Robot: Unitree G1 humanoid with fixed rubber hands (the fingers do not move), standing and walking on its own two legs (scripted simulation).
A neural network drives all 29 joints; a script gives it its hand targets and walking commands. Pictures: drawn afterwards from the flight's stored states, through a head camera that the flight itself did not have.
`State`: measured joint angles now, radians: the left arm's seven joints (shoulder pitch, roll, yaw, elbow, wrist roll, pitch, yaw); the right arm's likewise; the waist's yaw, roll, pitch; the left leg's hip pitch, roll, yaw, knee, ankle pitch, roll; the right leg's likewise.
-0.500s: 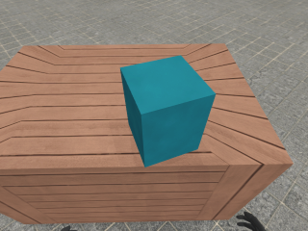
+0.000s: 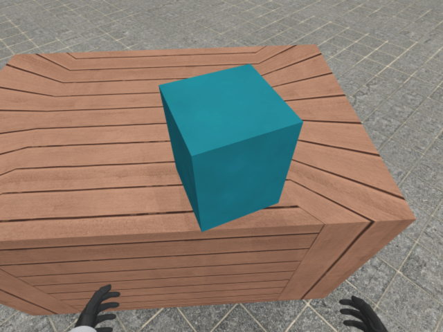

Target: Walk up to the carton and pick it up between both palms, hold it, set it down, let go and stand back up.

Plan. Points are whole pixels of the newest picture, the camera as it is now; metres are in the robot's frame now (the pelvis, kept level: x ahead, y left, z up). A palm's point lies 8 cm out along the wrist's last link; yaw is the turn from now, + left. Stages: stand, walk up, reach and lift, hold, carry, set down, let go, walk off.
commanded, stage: reach and lift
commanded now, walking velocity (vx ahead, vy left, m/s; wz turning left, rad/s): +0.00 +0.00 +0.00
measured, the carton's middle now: (225, 150) +0.45 -0.01 +0.06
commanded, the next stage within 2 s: none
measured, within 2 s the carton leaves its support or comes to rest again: neither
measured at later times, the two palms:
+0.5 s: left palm (106, 310) +0.18 +0.20 -0.03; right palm (381, 297) +0.19 -0.27 -0.04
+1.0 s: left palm (129, 282) +0.21 +0.16 +0.01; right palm (394, 259) +0.24 -0.29 +0.01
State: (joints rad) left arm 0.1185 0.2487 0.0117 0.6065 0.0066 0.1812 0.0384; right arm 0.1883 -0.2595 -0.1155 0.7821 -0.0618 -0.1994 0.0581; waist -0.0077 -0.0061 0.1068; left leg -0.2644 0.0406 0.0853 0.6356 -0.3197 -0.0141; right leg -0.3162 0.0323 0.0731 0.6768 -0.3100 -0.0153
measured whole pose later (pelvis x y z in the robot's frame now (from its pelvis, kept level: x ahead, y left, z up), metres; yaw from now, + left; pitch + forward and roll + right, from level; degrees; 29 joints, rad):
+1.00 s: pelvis +0.04 -0.02 +0.02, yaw +3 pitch -2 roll +0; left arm 0.35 -0.04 -0.06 0.12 0.11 0.03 0.24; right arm 0.21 -0.46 0.04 0.64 0.35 -0.31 0.27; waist 0.04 -0.04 -0.01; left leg -0.08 0.06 0.03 0.31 -0.20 -0.05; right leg -0.11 0.05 0.02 0.34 -0.21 -0.05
